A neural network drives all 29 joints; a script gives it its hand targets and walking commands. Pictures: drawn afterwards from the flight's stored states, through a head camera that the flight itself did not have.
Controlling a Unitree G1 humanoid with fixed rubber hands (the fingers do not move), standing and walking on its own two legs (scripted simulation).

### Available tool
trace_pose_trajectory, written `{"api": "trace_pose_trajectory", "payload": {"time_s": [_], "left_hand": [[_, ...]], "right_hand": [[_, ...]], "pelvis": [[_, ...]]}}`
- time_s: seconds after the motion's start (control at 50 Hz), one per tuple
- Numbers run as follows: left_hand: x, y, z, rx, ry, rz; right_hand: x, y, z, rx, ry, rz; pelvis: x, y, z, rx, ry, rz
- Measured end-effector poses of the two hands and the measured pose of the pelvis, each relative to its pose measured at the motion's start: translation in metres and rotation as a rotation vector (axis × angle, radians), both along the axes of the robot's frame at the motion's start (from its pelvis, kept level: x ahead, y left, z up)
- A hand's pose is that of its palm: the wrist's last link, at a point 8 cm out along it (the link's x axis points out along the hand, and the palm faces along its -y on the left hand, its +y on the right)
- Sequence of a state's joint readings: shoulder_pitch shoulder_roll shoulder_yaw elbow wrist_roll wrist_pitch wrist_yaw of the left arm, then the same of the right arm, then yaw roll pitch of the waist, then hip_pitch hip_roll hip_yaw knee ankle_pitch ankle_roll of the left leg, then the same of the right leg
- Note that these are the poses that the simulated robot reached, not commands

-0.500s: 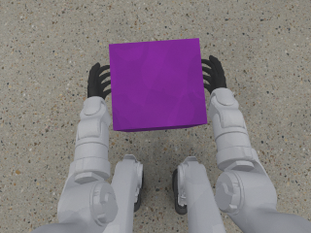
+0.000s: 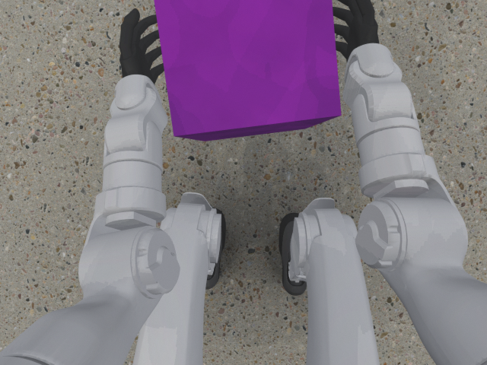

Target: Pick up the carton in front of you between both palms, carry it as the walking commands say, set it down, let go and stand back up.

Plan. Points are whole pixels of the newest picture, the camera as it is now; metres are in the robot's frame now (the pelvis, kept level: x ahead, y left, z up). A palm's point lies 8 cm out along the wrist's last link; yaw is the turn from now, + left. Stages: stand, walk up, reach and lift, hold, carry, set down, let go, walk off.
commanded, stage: set down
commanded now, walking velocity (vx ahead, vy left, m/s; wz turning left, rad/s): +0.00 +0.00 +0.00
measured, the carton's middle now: (248, 69) +0.52 +0.02 -0.20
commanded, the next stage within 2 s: none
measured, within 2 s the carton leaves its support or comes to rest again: rests again in 0.72 s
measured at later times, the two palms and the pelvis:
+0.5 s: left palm (157, 73) +0.52 +0.17 -0.21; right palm (333, 54) +0.55 -0.13 -0.23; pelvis +0.01 +0.00 -0.07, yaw +1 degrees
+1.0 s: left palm (155, 78) +0.52 +0.18 -0.24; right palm (329, 60) +0.55 -0.12 -0.24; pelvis +0.00 +0.00 -0.09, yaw +1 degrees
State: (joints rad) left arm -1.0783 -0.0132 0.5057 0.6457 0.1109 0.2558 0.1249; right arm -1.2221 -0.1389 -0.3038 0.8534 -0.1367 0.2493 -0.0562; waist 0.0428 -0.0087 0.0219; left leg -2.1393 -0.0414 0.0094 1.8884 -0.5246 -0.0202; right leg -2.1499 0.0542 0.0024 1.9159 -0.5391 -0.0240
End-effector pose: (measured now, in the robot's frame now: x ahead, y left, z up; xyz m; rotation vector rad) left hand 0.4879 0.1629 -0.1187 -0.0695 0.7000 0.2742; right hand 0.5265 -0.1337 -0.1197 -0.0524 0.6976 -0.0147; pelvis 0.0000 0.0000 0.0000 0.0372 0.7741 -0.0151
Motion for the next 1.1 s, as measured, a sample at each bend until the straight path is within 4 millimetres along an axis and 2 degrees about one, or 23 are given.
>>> {"api": "trace_pose_trajectory", "payload": {"time_s": [0.26,0.38,0.62,0.7,1.1], "left_hand": [[0.017,0.005,-0.079,0.012,0.022,0.004],[0.03,0.009,-0.09,0.031,0.04,-0.014],[0.027,0.005,-0.103,0.021,0.055,-0.036],[0.026,0.01,-0.109,0.022,0.07,-0.046],[0.028,0.022,-0.121,0.02,0.071,-0.077]], "right_hand": [[0.023,0.005,-0.081,-0.019,0.017,0.043],[0.026,0.008,-0.107,-0.017,0.035,0.056],[0.024,0.003,-0.116,-0.012,0.053,0.044],[0.022,0.006,-0.123,-0.011,0.058,0.054],[0.023,0.01,-0.127,0.055,0.046,0.091]], "pelvis": [[-0.002,-0.003,-0.051,0.007,-0.037,0.002],[0.002,-0.002,-0.066,0.011,-0.058,0.01],[0.002,0.0,-0.078,0.011,-0.065,0.001],[-0.001,0.0,-0.081,0.01,-0.073,0.005],[-0.005,0.001,-0.088,0.013,-0.154,0.007]]}}
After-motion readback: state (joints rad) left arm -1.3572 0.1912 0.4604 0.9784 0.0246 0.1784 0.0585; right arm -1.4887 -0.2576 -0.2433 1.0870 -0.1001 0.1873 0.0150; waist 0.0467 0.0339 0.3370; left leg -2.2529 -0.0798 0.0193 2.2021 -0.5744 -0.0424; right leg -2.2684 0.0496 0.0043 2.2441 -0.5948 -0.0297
